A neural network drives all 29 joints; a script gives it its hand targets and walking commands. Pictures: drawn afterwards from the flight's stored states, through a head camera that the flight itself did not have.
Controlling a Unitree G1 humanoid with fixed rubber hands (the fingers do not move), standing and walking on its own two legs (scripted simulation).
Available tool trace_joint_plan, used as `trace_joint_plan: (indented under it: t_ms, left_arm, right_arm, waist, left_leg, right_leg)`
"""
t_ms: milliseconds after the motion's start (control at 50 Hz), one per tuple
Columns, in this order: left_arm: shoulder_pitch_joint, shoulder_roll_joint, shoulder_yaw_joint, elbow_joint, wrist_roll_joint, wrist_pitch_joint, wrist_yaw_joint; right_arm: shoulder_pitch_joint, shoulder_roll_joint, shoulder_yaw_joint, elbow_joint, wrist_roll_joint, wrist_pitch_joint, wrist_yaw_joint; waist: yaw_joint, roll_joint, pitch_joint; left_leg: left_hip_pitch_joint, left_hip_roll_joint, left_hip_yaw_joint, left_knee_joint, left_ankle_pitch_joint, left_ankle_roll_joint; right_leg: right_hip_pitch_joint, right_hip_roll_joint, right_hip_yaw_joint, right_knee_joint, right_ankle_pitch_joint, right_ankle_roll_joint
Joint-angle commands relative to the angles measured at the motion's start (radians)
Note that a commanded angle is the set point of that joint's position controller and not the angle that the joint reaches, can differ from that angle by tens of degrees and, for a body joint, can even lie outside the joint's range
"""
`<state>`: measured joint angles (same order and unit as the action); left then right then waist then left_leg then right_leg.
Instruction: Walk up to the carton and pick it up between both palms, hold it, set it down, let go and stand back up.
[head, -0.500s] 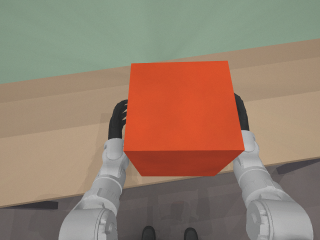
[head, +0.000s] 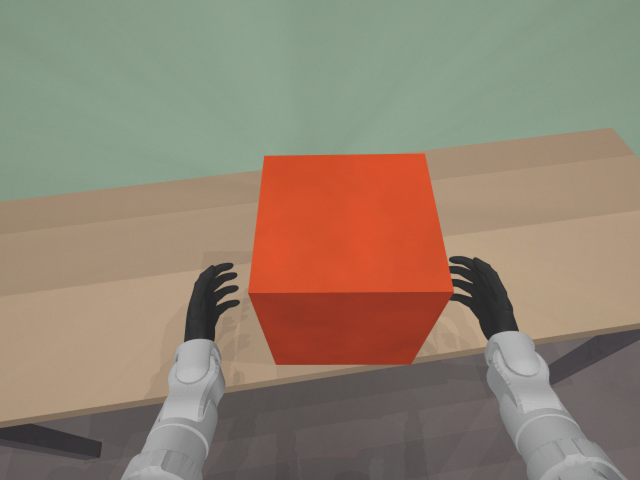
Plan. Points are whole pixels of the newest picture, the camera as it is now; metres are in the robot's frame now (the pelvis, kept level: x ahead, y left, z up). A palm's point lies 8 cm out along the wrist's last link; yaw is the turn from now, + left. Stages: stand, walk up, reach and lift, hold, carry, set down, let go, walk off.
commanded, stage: set down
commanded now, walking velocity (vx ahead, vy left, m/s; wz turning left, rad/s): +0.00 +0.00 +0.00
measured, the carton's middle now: (343, 268) +0.41 -0.01 -0.02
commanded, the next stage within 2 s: let go in 0.76 s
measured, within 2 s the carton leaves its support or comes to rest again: neither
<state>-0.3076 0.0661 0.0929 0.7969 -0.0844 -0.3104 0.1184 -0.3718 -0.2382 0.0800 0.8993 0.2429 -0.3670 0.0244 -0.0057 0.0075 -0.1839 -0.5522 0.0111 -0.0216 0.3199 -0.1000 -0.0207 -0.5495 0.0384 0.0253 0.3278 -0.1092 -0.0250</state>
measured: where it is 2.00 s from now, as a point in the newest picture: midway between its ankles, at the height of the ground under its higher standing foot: outside the picture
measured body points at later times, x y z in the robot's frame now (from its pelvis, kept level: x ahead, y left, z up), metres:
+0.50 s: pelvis +0.01 +0.01 +0.01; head +0.03 +0.01 +0.46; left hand +0.27 +0.19 -0.02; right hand +0.28 -0.20 -0.01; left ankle +0.01 +0.13 -0.74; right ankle +0.01 -0.10 -0.74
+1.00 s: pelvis +0.03 +0.02 +0.01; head +0.06 +0.03 +0.46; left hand +0.24 +0.19 -0.03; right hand +0.22 -0.21 -0.03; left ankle +0.01 +0.13 -0.74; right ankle +0.01 -0.10 -0.74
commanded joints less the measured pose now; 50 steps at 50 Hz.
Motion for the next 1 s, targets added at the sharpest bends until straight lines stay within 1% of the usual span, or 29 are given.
trace_joint_plan:
  t_ms: [0,20,40,100,140,200,260,320,340,380,400,440,500,540,560,600,620,640,660,700,740,760,780,800,860,900,920,960,980]
  left_arm:
    - [-0.356,0.09,-0.051,-0.24,-0.03,-0.063,0.016]
    - [-0.352,0.097,-0.052,-0.242,-0.025,-0.055,0.017]
    - [-0.334,0.084,-0.054,-0.249,-0.03,-0.041,0.019]
    - [-0.269,0.087,-0.054,-0.192,-0.033,0.017,0.013]
    - [-0.248,0.086,-0.052,-0.214,-0.034,0.044,0.002]
    - [-0.213,0.06,-0.05,-0.246,-0.007,0.063,0.002]
    - [-0.126,0.047,-0.045,-0.289,0.001,0.042,0.001]
    - [-0.067,0.034,-0.052,-0.367,0.026,0.017,0.009]
    - [-0.039,0.024,-0.056,-0.389,0.033,0.015,0.013]
    - [0.008,0.017,-0.085,-0.459,0.027,0.011,0.017]
    - [0.031,0.007,-0.093,-0.478,0.031,0.007,0.023]
    - [0.083,-0.003,-0.1,-0.529,0.047,0.005,0.026]
    - [0.153,0.001,-0.137,-0.617,0.045,-0.004,0.029]
    - [0.198,-0.012,-0.152,-0.626,0.035,-0.007,0.038]
    - [0.202,-0.006,-0.161,-0.657,0.04,-0.01,0.041]
    - [0.275,0.0,-0.153,-0.656,0.042,-0.001,0.037]
    - [0.278,-0.001,-0.158,-0.656,0.049,0.002,0.039]
    - [0.304,-0.006,-0.166,-0.658,0.046,0.01,0.038]
    - [0.308,-0.002,-0.155,-0.658,0.053,0.014,0.035]
    - [0.365,-0.022,-0.148,-0.645,0.079,0.026,0.035]
    - [0.399,-0.029,-0.152,-0.653,0.081,0.04,0.029]
    - [0.428,-0.032,-0.148,-0.635,0.088,0.047,0.024]
    - [0.45,-0.046,-0.148,-0.637,0.091,0.051,0.023]
    - [0.445,-0.035,-0.149,-0.651,0.101,0.058,0.024]
    - [0.482,-0.031,-0.154,-0.657,0.092,0.062,0.031]
    - [0.512,-0.036,-0.14,-0.676,0.092,0.057,0.036]
    - [0.525,-0.027,-0.148,-0.69,0.097,0.048,0.038]
    - [0.53,0.008,-0.16,-0.737,0.097,0.031,0.041]
    - [0.549,-0.015,-0.161,-0.734,0.09,0.031,0.047]
  right_arm:
    - [-0.303,-0.111,-0.059,-0.244,-0.046,-0.017,0.005]
    - [-0.292,-0.108,-0.068,-0.244,-0.045,-0.007,0.005]
    - [-0.26,-0.122,-0.073,-0.242,-0.034,0.009,0.002]
    - [-0.242,-0.122,-0.076,-0.283,-0.033,0.052,-0.01]
    - [-0.219,-0.128,-0.082,-0.335,-0.045,0.073,-0.016]
    - [-0.161,-0.112,-0.087,-0.316,-0.068,0.082,-0.018]
    - [-0.067,-0.114,-0.076,-0.299,-0.063,0.069,-0.014]
    - [-0.008,-0.12,-0.07,-0.348,-0.037,0.036,-0.01]
    - [0.015,-0.118,-0.082,-0.367,-0.027,0.021,-0.011]
    - [0.057,-0.114,-0.067,-0.454,-0.018,0.01,-0.003]
    - [0.08,-0.112,-0.069,-0.45,-0.014,0.002,0.001]
    - [0.146,-0.115,-0.068,-0.477,-0.016,-0.012,0.003]
    - [0.224,-0.127,-0.073,-0.506,0.002,-0.027,0.013]
    - [0.245,-0.131,-0.06,-0.567,0.004,-0.043,0.016]
    - [0.258,-0.129,-0.07,-0.575,0.01,-0.05,0.013]
    - [0.319,-0.145,-0.082,-0.59,-0.004,-0.056,0.014]
    - [0.336,-0.128,-0.074,-0.581,0.003,-0.061,0.014]
    - [0.357,-0.14,-0.075,-0.576,0.006,-0.058,0.016]
    - [0.363,-0.137,-0.08,-0.596,0.011,-0.062,0.017]
    - [0.423,-0.151,-0.095,-0.551,0.006,-0.061,0.016]
    - [0.476,-0.142,-0.077,-0.514,0.001,-0.062,0.009]
    - [0.499,-0.137,-0.085,-0.512,-0.003,-0.068,0.005]
    - [0.526,-0.138,-0.083,-0.492,-0.005,-0.072,0.006]
    - [0.529,-0.149,-0.078,-0.468,-0.002,-0.076,0.006]
    - [0.513,-0.174,-0.066,-0.5,0.025,-0.106,0.017]
    - [0.524,-0.162,-0.063,-0.528,0.037,-0.125,0.025]
    - [0.546,-0.171,-0.065,-0.544,0.033,-0.135,0.028]
    - [0.564,-0.175,-0.071,-0.572,0.044,-0.155,0.039]
    - [0.566,-0.199,-0.074,-0.602,0.033,-0.156,0.043]
  waist:
    - [-0.011,-0.027,-0.559]
    - [0.01,-0.015,-0.541]
    - [-0.007,-0.01,-0.487]
    - [0.0,-0.053,-0.398]
    - [-0.002,-0.065,-0.362]
    - [0.002,-0.088,-0.275]
    - [0.005,-0.086,-0.234]
    - [0.029,-0.057,-0.182]
    - [0.027,-0.052,-0.169]
    - [0.031,-0.052,-0.182]
    - [0.043,-0.042,-0.162]
    - [0.028,-0.057,-0.155]
    - [0.025,-0.02,-0.15]
    - [0.032,-0.076,-0.121]
    - [0.03,-0.06,-0.104]
    - [0.024,-0.056,-0.096]
    - [0.039,-0.066,-0.081]
    - [0.029,-0.057,-0.04]
    - [0.035,-0.061,-0.037]
    - [0.033,-0.062,0.005]
    - [0.011,-0.055,0.026]
    - [0.008,-0.076,0.032]
    - [0.018,-0.063,0.041]
    - [0.01,-0.078,0.034]
    - [0.021,-0.095,-0.004]
    - [0.032,-0.078,-0.012]
    - [0.035,-0.098,-0.016]
    - [0.033,-0.067,-0.053]
    - [0.033,-0.08,-0.045]
  left_leg:
    - [0.243,-0.048,0.032,0.047,0.129,-0.018]
    - [0.239,-0.05,0.034,0.048,0.095,-0.021]
    - [0.234,-0.047,0.035,0.047,0.053,-0.027]
    - [0.264,-0.04,0.028,0.044,0.033,-0.011]
    - [0.254,-0.048,0.027,0.025,-0.03,-0.002]
    - [0.257,-0.049,0.032,0.013,-0.015,0.003]
    - [0.326,-0.047,0.033,-0.002,0.067,-0.015]
    - [0.364,-0.039,0.014,-0.004,0.128,-0.023]
    - [0.382,-0.036,0.017,-0.016,0.136,-0.03]
    - [0.401,-0.042,0.021,-0.015,0.154,-0.028]
    - [0.415,-0.041,0.018,-0.025,0.151,-0.021]
    - [0.407,-0.041,0.017,-0.015,0.197,-0.018]
    - [0.421,-0.034,0.01,-0.033,0.169,-0.019]
    - [0.406,-0.042,0.018,-0.035,0.163,-0.01]
    - [0.393,-0.037,0.012,-0.034,0.168,-0.013]
    - [0.379,-0.035,0.007,-0.023,0.148,-0.016]
    - [0.382,-0.038,0.017,-0.033,0.117,-0.01]
    - [0.375,-0.038,0.015,-0.028,0.114,-0.02]
    - [0.379,-0.033,0.024,-0.028,0.108,-0.02]
    - [0.374,-0.038,0.025,-0.028,0.12,-0.026]
    - [0.357,-0.037,0.02,-0.04,0.137,-0.023]
    - [0.374,-0.032,0.005,-0.037,0.154,-0.021]
    - [0.369,-0.037,0.006,-0.038,0.133,-0.031]
    - [0.364,-0.036,0.007,-0.042,0.135,-0.03]
    - [0.408,-0.031,0.008,-0.036,0.148,-0.03]
    - [0.408,-0.028,-0.003,-0.028,0.176,-0.024]
    - [0.421,-0.022,-0.004,-0.023,0.175,-0.031]
    - [0.43,-0.026,0.0,-0.016,0.199,-0.03]
    - [0.418,-0.029,0.0,-0.016,0.221,-0.03]
  right_leg:
    - [0.332,-0.028,0.022,0.032,0.159,0.047]
    - [0.313,-0.027,0.019,0.027,0.109,0.047]
    - [0.311,-0.031,0.019,0.023,0.066,0.043]
    - [0.304,-0.028,0.009,0.01,0.036,0.05]
    - [0.345,-0.026,0.005,0.015,0.002,0.051]
    - [0.363,-0.024,0.008,0.012,-0.018,0.045]
    - [0.404,-0.019,0.005,-0.016,0.034,0.03]
    - [0.427,-0.009,0.022,-0.02,0.09,0.017]
    - [0.431,-0.014,0.024,-0.021,0.099,0.012]
    - [0.452,-0.012,0.019,-0.017,0.109,0.008]
    - [0.434,-0.016,0.029,-0.028,0.098,0.003]
    - [0.458,-0.022,0.041,-0.015,0.169,0.003]
    - [0.483,-0.03,0.045,-0.022,0.156,0.003]
    - [0.49,-0.03,0.051,-0.027,0.163,0.008]
    - [0.486,-0.028,0.054,-0.015,0.183,0.0]
    - [0.499,-0.028,0.052,0.003,0.17,0.006]
    - [0.494,-0.029,0.039,-0.01,0.153,0.014]
    - [0.488,-0.026,0.046,-0.006,0.159,0.011]
    - [0.493,-0.024,0.042,-0.008,0.157,0.014]
    - [0.494,-0.018,0.039,-0.013,0.167,0.002]
    - [0.504,-0.026,0.048,-0.022,0.192,0.0]
    - [0.493,-0.016,0.051,-0.018,0.213,0.001]
    - [0.494,-0.02,0.045,-0.016,0.196,-0.001]
    - [0.485,-0.014,0.051,-0.016,0.202,-0.003]
    - [0.493,-0.017,0.053,-0.007,0.248,-0.006]
    - [0.499,-0.011,0.064,0.014,0.276,-0.008]
    - [0.497,-0.008,0.059,0.014,0.272,-0.007]
    - [0.485,-0.01,0.064,0.018,0.278,-0.009]
    - [0.504,-0.014,0.064,0.021,0.306,-0.01]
